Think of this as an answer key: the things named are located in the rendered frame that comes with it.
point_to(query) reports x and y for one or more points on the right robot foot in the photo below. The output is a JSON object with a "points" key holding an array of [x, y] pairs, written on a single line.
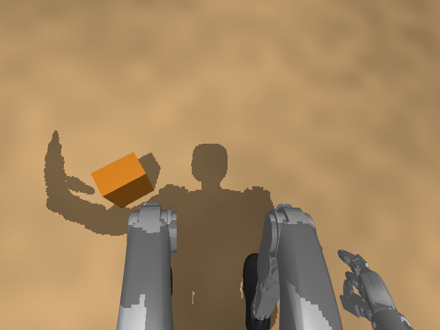
{"points": [[250, 279]]}

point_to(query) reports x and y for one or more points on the right robot arm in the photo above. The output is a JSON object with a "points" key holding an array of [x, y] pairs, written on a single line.
{"points": [[389, 320]]}

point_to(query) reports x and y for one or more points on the right robot hand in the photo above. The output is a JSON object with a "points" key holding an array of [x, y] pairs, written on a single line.
{"points": [[374, 295]]}

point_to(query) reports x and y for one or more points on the carton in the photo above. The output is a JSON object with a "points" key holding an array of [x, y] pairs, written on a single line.
{"points": [[122, 181]]}

